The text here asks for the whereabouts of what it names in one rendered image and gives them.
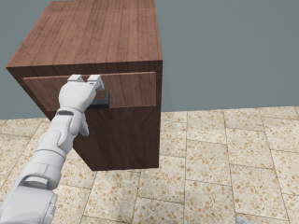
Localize left robot hand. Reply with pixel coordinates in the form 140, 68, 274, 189
58, 75, 105, 136

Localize handle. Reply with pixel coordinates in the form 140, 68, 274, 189
87, 91, 110, 109

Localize robot left forearm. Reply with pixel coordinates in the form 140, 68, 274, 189
0, 107, 83, 218

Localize robot left upper arm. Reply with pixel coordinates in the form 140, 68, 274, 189
0, 186, 58, 224

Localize cabinet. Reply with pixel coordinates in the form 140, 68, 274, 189
6, 0, 164, 172

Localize drawer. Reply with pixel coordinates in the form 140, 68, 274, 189
23, 72, 155, 110

